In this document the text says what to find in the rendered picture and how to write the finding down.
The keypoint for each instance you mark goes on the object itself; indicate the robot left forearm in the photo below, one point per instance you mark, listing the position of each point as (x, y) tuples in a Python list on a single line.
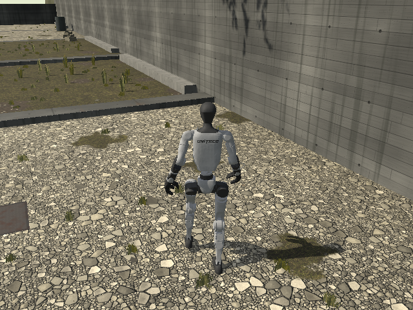
[(173, 171)]

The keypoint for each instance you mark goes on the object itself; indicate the right robot upper arm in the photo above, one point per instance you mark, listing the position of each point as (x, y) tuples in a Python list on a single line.
[(230, 145)]

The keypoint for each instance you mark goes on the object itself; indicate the left robot foot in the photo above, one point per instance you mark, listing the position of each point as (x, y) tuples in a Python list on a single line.
[(188, 243)]

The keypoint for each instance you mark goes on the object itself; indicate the right robot hand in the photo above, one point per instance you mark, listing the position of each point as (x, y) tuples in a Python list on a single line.
[(235, 180)]

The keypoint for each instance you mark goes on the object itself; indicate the robot right forearm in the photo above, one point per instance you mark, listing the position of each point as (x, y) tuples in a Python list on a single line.
[(236, 168)]

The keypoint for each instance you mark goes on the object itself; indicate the robot head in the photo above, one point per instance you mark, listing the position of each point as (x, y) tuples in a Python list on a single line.
[(207, 112)]

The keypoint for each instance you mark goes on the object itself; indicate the left robot upper arm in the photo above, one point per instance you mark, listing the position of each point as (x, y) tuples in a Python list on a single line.
[(183, 147)]

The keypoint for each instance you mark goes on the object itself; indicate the left robot hand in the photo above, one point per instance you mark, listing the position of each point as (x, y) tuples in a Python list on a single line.
[(168, 186)]

